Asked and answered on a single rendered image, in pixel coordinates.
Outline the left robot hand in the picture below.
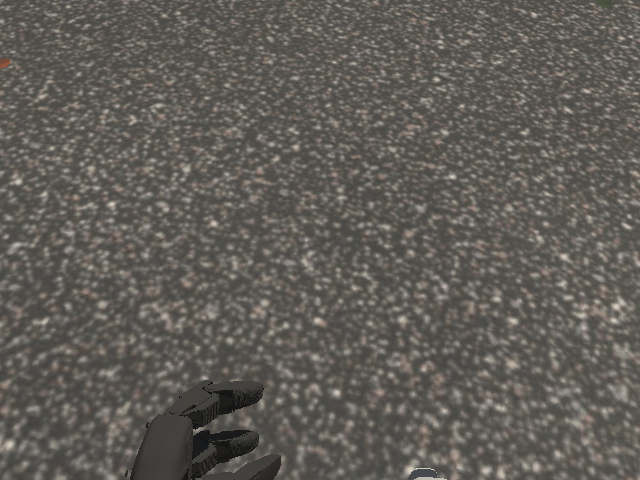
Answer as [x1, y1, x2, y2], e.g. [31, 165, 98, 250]
[125, 380, 281, 480]

